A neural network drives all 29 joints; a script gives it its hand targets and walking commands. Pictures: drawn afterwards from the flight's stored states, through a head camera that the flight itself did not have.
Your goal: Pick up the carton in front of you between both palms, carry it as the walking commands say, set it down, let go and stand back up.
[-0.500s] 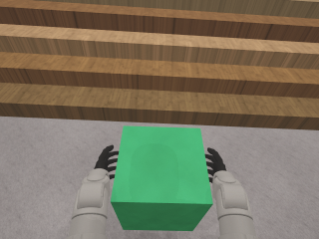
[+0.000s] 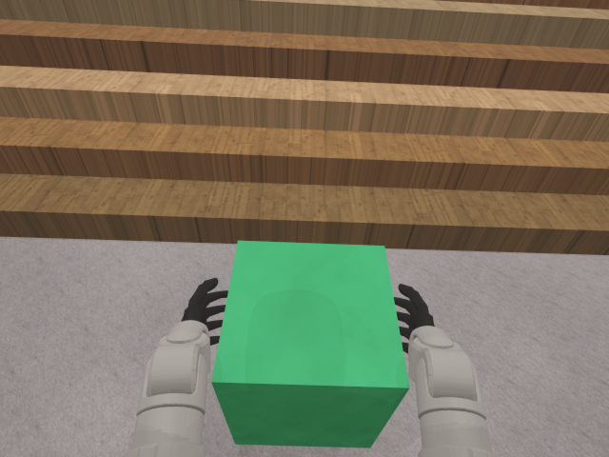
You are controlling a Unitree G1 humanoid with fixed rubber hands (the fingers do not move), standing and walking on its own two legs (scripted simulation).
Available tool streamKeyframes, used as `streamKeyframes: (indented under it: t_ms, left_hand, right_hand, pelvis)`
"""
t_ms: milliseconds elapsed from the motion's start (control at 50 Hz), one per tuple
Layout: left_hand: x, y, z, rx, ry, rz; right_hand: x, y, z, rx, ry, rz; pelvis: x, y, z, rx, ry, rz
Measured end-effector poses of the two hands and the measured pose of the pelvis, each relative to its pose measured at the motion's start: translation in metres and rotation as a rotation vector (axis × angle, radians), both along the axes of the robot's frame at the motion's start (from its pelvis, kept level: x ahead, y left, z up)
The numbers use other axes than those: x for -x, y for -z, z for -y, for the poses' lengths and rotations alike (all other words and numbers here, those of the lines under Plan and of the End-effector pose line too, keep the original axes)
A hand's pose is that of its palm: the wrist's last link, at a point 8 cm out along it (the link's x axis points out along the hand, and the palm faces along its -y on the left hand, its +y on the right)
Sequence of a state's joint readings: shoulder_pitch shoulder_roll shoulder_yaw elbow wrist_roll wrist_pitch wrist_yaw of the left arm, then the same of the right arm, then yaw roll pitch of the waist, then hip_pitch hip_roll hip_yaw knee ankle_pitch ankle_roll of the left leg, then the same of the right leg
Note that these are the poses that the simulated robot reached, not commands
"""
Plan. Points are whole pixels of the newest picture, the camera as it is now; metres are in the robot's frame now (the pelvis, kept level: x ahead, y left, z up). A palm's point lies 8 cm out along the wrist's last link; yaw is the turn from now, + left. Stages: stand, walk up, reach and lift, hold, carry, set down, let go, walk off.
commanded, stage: hold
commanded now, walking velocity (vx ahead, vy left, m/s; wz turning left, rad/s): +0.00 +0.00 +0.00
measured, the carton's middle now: (307, 348) +0.30 +0.00 -0.02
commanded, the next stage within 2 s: carry in 0.74 s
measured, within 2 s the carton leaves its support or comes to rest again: neither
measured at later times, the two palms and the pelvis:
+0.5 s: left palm (192, 330) +0.29 +0.15 +0.04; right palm (416, 335) +0.28 -0.15 +0.05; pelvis +0.00 +0.01 +0.00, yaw +0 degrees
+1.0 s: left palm (202, 285) +0.34 +0.15 +0.07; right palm (419, 295) +0.33 -0.16 +0.08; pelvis +0.06 +0.01 -0.01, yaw -4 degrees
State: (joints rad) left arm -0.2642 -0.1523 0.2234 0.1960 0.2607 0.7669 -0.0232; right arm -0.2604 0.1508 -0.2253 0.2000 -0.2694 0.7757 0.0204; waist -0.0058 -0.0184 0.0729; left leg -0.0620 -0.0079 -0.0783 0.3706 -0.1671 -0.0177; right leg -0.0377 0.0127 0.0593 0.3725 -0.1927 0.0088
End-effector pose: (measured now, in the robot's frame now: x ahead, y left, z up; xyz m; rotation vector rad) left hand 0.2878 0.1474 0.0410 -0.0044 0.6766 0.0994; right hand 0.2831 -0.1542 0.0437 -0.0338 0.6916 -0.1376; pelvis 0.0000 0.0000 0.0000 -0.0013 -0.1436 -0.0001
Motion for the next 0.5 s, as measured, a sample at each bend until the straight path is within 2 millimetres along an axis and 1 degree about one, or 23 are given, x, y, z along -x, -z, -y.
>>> streamKeyframes:
  t_ms: [120,220,500]
  left_hand:
    - [0.0000,-0.0031,-0.0007,0.000,0.000,0.017]
    - [-0.0015,-0.0019,-0.0016,0.000,0.001,0.011]
    - [-0.0019,0.0001,-0.0056,-0.004,0.008,0.007]
  right_hand:
    - [-0.0003,-0.0043,-0.0008,0.003,0.000,0.016]
    - [-0.0005,-0.0019,-0.0017,-0.001,0.004,0.010]
    - [-0.0018,-0.0025,-0.0057,0.018,-0.008,0.006]
  pelvis:
    - [0.0022,-0.0001,-0.0008,0.000,0.004,-0.004]
    - [0.0036,0.0006,-0.0026,0.001,0.006,-0.003]
    - [-0.0027,-0.0012,-0.0062,0.000,0.008,-0.014]
